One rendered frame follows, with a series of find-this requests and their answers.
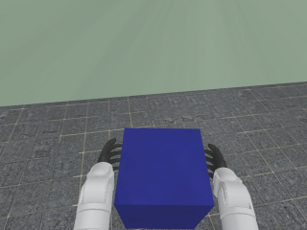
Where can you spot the robot left forearm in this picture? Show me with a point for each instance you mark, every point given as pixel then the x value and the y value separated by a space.
pixel 95 201

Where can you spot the right robot hand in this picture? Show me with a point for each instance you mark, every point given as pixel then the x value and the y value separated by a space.
pixel 217 160

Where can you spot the carton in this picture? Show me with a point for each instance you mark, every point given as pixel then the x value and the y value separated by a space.
pixel 163 180

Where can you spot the robot right forearm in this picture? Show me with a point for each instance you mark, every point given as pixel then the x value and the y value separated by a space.
pixel 235 205

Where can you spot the left robot hand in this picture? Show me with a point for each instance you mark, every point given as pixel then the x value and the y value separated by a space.
pixel 107 153

